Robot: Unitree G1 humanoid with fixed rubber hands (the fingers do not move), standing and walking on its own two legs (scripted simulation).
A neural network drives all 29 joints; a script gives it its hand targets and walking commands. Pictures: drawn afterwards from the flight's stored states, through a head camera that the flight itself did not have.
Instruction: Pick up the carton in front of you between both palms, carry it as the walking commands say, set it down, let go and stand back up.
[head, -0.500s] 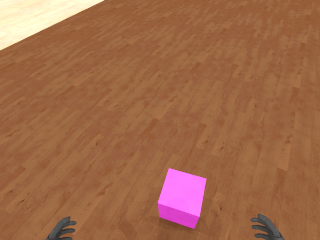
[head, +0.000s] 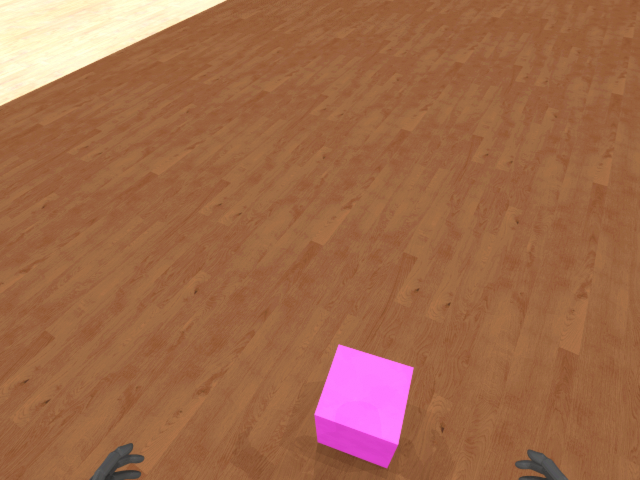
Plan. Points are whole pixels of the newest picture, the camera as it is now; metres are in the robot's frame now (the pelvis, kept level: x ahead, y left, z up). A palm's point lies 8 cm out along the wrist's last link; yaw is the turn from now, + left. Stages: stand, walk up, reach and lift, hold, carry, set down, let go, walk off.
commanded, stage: stand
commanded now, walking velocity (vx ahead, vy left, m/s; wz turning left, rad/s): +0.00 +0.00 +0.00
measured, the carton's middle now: (363, 406) +0.43 -0.09 -0.65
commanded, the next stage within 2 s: none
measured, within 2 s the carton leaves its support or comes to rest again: neither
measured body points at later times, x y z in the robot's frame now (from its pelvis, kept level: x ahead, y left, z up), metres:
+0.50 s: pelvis -0.02 +0.00 +0.01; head -0.02 -0.01 +0.46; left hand +0.10 +0.31 -0.10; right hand +0.08 -0.31 -0.12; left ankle -0.06 +0.15 -0.74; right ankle -0.01 -0.11 -0.74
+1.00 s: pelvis -0.02 +0.01 +0.01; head -0.02 -0.01 +0.46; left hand +0.09 +0.32 -0.10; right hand +0.06 -0.31 -0.12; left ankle -0.06 +0.15 -0.74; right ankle -0.01 -0.11 -0.74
